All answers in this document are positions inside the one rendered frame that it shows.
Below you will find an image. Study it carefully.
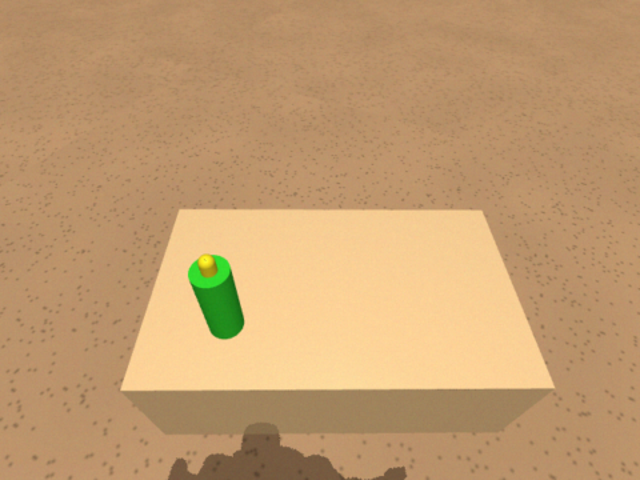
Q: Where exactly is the bottle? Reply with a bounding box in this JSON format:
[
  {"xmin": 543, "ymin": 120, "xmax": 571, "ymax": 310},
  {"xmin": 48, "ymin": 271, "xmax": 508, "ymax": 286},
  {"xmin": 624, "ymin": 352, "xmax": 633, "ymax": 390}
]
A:
[{"xmin": 188, "ymin": 254, "xmax": 244, "ymax": 339}]

